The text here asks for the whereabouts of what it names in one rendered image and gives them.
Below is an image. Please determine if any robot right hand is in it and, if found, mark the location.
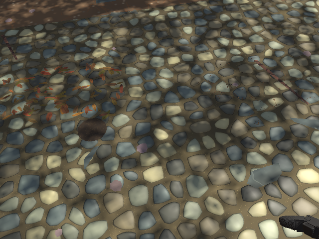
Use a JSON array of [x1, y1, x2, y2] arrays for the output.
[[279, 215, 319, 239]]

